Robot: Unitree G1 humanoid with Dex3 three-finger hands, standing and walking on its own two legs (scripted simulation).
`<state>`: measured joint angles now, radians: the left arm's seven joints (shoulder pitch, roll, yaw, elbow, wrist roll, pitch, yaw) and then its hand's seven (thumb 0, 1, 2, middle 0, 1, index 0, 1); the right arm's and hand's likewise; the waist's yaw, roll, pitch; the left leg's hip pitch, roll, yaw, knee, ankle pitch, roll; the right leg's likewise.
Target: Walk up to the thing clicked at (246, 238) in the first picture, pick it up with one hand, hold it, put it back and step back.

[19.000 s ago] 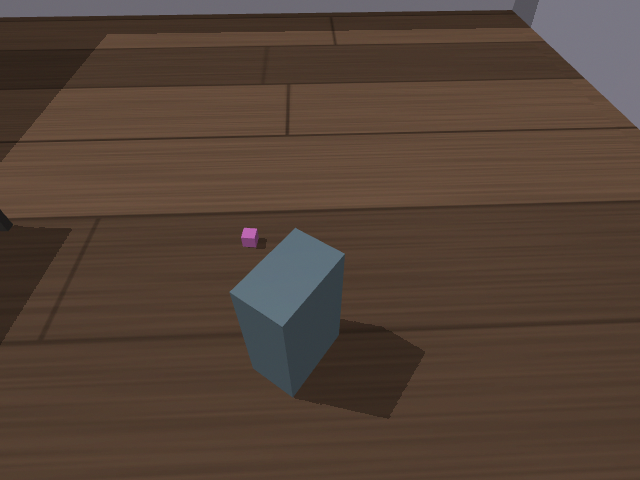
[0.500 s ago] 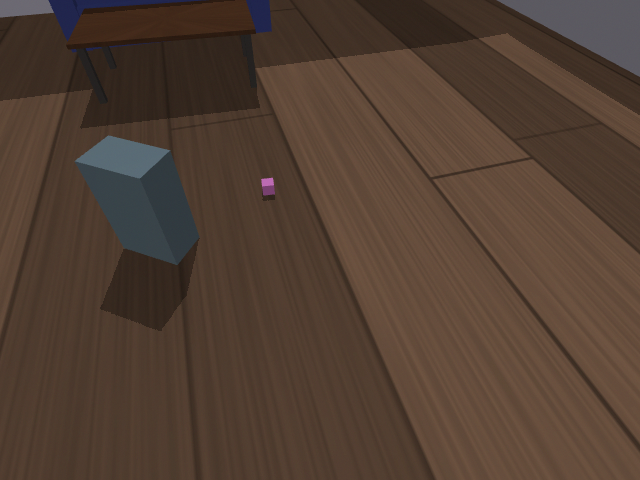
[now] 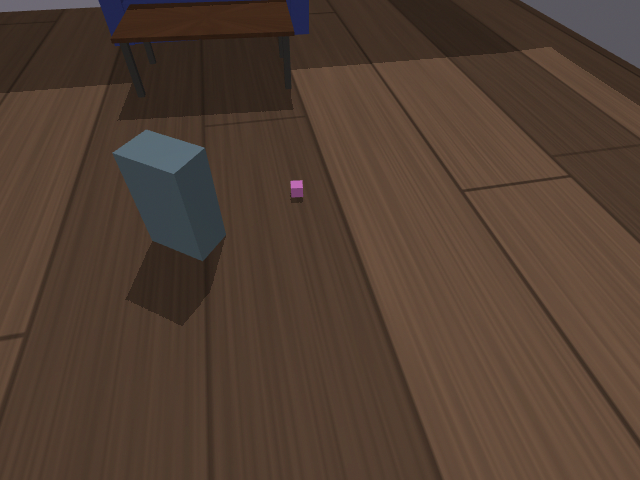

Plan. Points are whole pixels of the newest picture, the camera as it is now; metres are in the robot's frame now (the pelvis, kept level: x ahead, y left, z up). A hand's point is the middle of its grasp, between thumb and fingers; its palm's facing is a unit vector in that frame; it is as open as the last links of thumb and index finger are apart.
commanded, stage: walk up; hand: left
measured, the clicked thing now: (296, 188) +1.51 +0.20 -0.75
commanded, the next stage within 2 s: none
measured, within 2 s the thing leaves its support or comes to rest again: neither
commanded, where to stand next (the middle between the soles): +1.12 -0.03 m, yaw -1 degrees
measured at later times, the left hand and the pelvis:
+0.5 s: hand (163, 376) +0.30 +0.28 -0.14, palm faces -0.07 -0.91 -0.41, open 7.4 cm; pelvis +0.20 -0.01 -0.02, yaw -2 degrees
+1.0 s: hand (197, 309) +0.45 +0.28 -0.18, palm faces -0.01 -0.94 -0.35, open 7.4 cm; pelvis +0.45 +0.00 -0.03, yaw +1 degrees
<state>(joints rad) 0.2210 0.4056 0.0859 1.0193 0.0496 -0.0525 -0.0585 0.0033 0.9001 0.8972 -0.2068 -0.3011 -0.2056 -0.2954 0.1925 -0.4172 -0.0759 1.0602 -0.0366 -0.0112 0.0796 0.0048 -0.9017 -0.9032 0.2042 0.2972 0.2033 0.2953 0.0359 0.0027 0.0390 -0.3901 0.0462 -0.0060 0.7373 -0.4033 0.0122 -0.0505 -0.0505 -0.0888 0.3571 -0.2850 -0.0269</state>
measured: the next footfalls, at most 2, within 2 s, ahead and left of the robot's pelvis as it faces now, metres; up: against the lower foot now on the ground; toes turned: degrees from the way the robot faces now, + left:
left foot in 0.08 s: +0.15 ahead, +0.16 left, +0.00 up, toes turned +4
right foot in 0.48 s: +0.33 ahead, -0.14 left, +0.00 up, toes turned -7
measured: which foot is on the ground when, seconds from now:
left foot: up 0.00-0.06, down 0.08-0.50, up 0.52-0.88, down 0.90-1.00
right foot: down 0.00-0.08, up 0.10-0.46, down 0.48-0.94, up 0.96-1.00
